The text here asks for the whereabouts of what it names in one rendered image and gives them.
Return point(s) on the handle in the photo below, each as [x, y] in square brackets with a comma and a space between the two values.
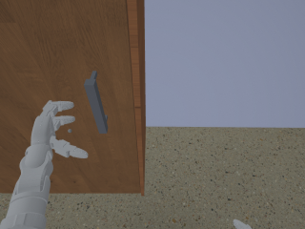
[94, 98]

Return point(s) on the right robot hand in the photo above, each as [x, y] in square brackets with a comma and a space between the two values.
[240, 225]

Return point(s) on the left robot hand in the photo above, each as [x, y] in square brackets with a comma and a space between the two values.
[46, 124]

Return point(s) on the robot left forearm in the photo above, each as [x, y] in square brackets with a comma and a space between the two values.
[30, 196]

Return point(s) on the wardrobe door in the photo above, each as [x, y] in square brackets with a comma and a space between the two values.
[48, 48]

